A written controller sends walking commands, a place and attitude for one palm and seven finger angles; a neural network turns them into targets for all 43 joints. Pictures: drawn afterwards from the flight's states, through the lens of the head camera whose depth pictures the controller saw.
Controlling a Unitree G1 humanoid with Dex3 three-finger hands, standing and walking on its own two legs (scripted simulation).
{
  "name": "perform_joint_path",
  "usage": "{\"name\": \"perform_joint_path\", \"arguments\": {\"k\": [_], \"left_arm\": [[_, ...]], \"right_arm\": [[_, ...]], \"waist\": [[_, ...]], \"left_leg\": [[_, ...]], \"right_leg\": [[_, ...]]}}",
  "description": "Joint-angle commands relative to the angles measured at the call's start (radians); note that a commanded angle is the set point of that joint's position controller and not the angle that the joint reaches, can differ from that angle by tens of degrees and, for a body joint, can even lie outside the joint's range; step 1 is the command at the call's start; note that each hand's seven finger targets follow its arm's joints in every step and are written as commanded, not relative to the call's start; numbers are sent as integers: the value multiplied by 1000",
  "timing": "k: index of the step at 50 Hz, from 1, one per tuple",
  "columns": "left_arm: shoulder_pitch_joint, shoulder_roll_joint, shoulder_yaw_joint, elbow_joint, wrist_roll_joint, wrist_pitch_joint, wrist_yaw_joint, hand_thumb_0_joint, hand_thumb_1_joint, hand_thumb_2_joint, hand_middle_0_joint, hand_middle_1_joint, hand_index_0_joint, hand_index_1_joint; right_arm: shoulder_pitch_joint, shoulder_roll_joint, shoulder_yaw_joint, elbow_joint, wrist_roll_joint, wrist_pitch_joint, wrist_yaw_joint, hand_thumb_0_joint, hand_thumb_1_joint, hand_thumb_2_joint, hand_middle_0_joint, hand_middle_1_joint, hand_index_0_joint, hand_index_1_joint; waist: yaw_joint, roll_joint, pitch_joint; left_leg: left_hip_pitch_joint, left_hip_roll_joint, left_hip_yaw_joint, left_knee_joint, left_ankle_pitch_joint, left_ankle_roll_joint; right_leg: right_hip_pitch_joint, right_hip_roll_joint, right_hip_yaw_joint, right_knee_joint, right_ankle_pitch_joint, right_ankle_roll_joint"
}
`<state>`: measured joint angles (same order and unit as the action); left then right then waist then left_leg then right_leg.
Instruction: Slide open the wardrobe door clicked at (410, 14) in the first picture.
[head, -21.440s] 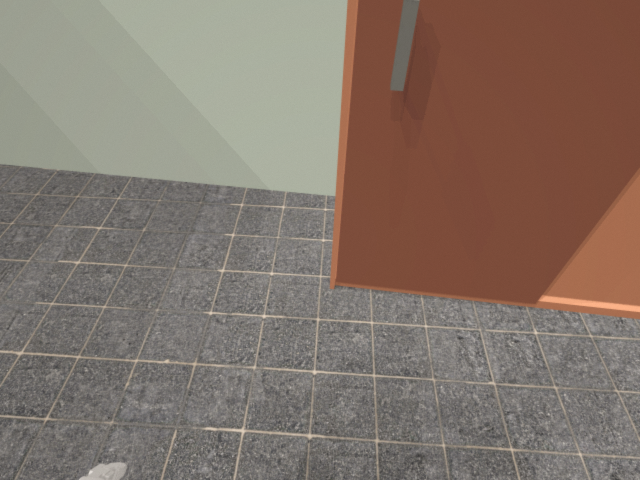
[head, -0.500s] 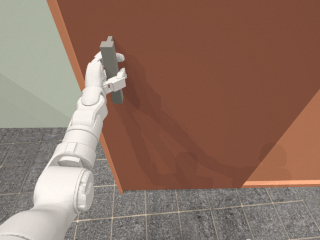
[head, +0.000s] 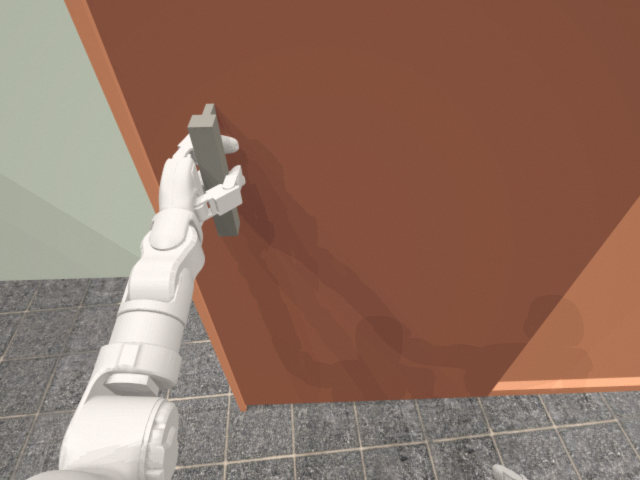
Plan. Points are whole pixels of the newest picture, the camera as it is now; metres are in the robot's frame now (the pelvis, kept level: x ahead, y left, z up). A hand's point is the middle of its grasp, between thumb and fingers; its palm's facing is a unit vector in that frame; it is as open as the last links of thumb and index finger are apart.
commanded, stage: tug the door sideways, standing still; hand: left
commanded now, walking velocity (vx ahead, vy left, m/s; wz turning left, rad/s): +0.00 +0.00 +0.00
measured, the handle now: (219, 172) +0.47 +0.15 +0.17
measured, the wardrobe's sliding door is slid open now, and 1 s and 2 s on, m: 0.00 0.03 0.12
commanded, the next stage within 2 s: step sideways, sliding the door along in 0.78 s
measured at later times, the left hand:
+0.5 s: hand (233, 188) +0.42 +0.12 +0.17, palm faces +0.15 -0.99 -0.02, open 5.9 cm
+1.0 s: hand (257, 190) +0.42 +0.09 +0.17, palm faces +0.05 -1.00 -0.05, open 6.1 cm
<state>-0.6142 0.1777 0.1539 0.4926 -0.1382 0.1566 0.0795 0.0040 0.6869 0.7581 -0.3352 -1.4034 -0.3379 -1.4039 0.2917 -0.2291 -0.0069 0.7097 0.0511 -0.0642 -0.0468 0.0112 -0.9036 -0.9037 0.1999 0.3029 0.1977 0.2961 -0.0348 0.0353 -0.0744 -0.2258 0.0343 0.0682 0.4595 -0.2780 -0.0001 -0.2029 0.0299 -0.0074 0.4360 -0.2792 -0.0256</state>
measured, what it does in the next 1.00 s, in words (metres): stands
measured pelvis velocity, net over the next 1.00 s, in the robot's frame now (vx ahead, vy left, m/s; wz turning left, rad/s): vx -0.03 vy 0.00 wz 0.04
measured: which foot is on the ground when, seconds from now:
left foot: down 0.00-1.00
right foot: down 0.00-1.00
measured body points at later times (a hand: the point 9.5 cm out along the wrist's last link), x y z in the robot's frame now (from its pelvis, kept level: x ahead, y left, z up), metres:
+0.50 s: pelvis +0.00 +0.00 +0.00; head +0.01 -0.02 +0.45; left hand +0.41 +0.17 +0.18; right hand +0.17 -0.22 -0.11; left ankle -0.03 +0.12 -0.74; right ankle -0.04 -0.10 -0.74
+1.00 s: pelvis -0.03 +0.00 -0.01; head -0.01 +0.00 +0.44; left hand +0.41 +0.15 +0.18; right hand +0.08 -0.24 -0.13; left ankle -0.03 +0.12 -0.74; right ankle -0.04 -0.10 -0.74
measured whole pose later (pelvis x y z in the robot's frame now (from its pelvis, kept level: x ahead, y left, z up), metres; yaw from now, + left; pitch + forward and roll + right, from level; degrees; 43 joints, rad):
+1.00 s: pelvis -0.03 +0.00 -0.01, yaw +2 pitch +2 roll +0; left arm -0.84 0.14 0.03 0.73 -0.12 0.05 0.15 -0.03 0.64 0.75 -0.40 -1.40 -0.35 -1.40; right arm 0.26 -0.21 0.02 0.78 0.01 -0.08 -0.07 0.01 -0.90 -0.90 0.20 0.30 0.20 0.30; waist -0.04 0.02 -0.02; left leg -0.32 0.01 0.03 0.56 -0.28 0.01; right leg -0.29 0.01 -0.03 0.55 -0.30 -0.01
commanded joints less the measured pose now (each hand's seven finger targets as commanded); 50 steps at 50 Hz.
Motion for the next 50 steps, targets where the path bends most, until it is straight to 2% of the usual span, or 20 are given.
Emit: {"name": "perform_joint_path", "arguments": {"k": [1,4,5,7,9,12,14,16,21,22,24,26,30,36,42,44,45,46,48,50], "left_arm": [[-275,34,-53,-391,-7,-14,-54,0,900,900,-450,-1400,-450,-1400],[-247,116,12,-444,-4,24,-46,0,900,900,-450,-1400,-450,-1400],[-332,79,-33,-455,1,33,-43,0,900,900,-450,-1400,-450,-1400],[-415,62,-47,-418,5,55,-32,0,900,900,-450,-1400,-450,-1400],[-516,62,-51,-388,13,65,-12,0,900,900,-450,-1400,-450,-1400],[-487,-13,-91,-350,21,81,2,0,900,900,-450,-1400,-450,-1400],[-498,-34,-114,-368,23,82,2,0,900,900,-450,-1400,-450,-1400],[-524,-67,-143,-367,23,77,3,0,900,900,-450,-1400,-450,-1400],[-606,-137,-209,-305,16,13,1,0,900,900,-450,-1400,-450,-1400],[-622,-149,-218,-289,15,-1,2,0,900,900,-450,-1400,-450,-1400],[-616,-169,-232,-253,14,-10,-1,0,900,900,-450,-1400,-450,-1400],[-647,-176,-251,-277,22,-12,-5,0,900,900,-450,-1400,-450,-1400],[-698,-233,-300,-221,27,-27,6,0,900,900,-450,-1400,-450,-1400],[-760,-244,-294,-131,23,-58,31,0,900,900,-450,-1400,-450,-1400],[-825,-269,-306,-53,26,-90,62,0,900,900,-450,-1400,-450,-1400],[-880,-240,-284,-51,23,-101,73,0,900,900,-450,-1400,-450,-1400],[-729,263,4,34,75,-163,63,0,900,900,-450,-1400,-450,-1400],[-738,122,-104,9,74,-193,36,0,900,900,-450,-1400,-450,-1400],[-794,74,-144,-48,58,-239,19,0,900,900,-450,-1400,-450,-1400],[-795,44,-167,-59,39,-266,5,0,900,900,-450,-1400,-450,-1400]], "right_arm": [[-105,-117,-40,-162,3,-37,-10,0,-900,-900,200,300,200,300],[-122,-128,-37,-168,-1,-22,-16,0,-900,-900,200,300,200,300],[-123,-121,-33,-161,-2,-17,-17,0,-900,-900,200,300,200,300],[-120,-119,-31,-142,-4,-10,-22,0,-900,-900,200,300,200,300],[-125,-120,-29,-126,-8,-2,-27,0,-900,-900,200,300,200,300],[-113,-111,-30,-118,-13,3,-27,0,-900,-900,200,300,200,300],[-105,-112,-36,-117,-19,8,-25,0,-900,-900,200,300,200,300],[-103,-104,-35,-112,-19,6,-23,0,-900,-900,200,300,200,300],[-131,-95,-25,-106,-20,-14,-20,0,-900,-900,200,300,200,300],[-134,-94,-23,-104,-20,-20,-20,0,-900,-900,200,300,200,300],[-119,-97,-21,-100,-23,-26,-18,0,-900,-900,200,300,200,300],[-91,-97,-30,-91,-22,-27,-12,0,-900,-900,200,300,200,300],[-91,-91,-29,-80,-21,-39,-4,0,-900,-900,200,300,200,300],[-67,-98,-32,-53,-26,-61,1,0,-900,-900,200,300,200,300],[-47,-96,-32,-26,-29,-85,10,0,-900,-900,200,300,200,300],[-46,-103,-31,-19,-29,-89,9,0,-900,-900,200,300,200,300],[-61,-172,-32,-29,-40,-61,-24,0,-900,-900,200,300,200,300],[-75,-137,-23,-42,-38,-47,-32,0,-900,-900,200,300,200,300],[-89,-129,-22,-61,-33,-56,-48,0,-900,-900,200,300,200,300],[-108,-122,-20,-86,-34,-58,-61,0,-900,-900,200,300,200,300]], "waist": [[48,-53,-354],[62,-36,-354],[36,-33,-341],[7,-52,-285],[-16,-21,-251],[-20,-21,-273],[-20,-9,-342],[-23,-16,-383],[-46,-79,-301],[-47,-60,-285],[-46,-47,-286],[-47,-25,-372],[-63,-18,-347],[-72,-66,-333],[-78,-39,-314],[-80,-38,-310],[8,-105,-272],[-9,-117,-254],[-19,-50,-271],[-24,85,-255]], "left_leg": [[214,-15,-28,30,693,20],[223,-15,-26,30,724,16],[227,-19,-29,28,709,16],[220,-17,-38,29,654,18],[223,-18,-46,30,601,19],[243,-20,-54,54,688,17],[272,-24,-54,79,782,17],[288,-23,-65,83,793,15],[250,-23,-86,44,541,15],[241,-26,-84,39,495,16],[248,-25,-82,58,591,25],[291,-21,-93,90,734,18],[280,-16,-109,74,606,8],[237,-22,-112,63,485,8],[212,-23,-119,58,402,0],[206,-25,-119,55,380,0],[76,59,-107,68,331,53],[49,59,-92,46,261,52],[81,91,-107,32,162,58],[140,183,-224,-11,89,101]], "right_leg": [[164,0,-28,18,723,13],[185,-6,-27,18,767,12],[168,-5,-25,14,752,12],[116,0,-26,0,693,15],[71,0,-22,-9,624,12],[61,-2,-28,8,666,11],[82,-9,-27,32,758,16],[82,-9,-29,40,747,16],[23,-1,-36,6,528,10],[12,-1,-35,2,494,7],[17,-4,-33,19,573,8],[21,-4,-34,48,646,12],[-30,3,-43,32,507,10],[-53,10,-49,30,435,7],[-93,14,-49,31,354,3],[-96,12,-48,28,338,3],[-66,-55,-22,24,213,32],[-23,-69,-22,32,202,33],[-35,-68,-31,88,112,22],[-134,-33,-39,210,-6,23]]}}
